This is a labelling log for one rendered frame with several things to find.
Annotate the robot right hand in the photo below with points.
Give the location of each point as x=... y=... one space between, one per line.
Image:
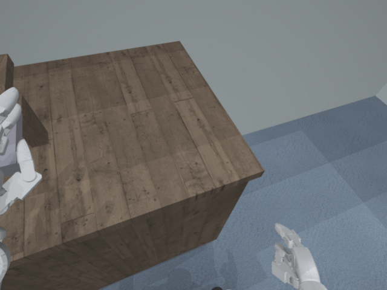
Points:
x=298 y=265

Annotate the robot left hand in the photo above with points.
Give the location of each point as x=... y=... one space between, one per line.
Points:
x=20 y=184

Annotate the counter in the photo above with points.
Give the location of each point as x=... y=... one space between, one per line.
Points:
x=140 y=163

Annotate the tap lever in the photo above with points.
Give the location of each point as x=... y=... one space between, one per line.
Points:
x=8 y=162

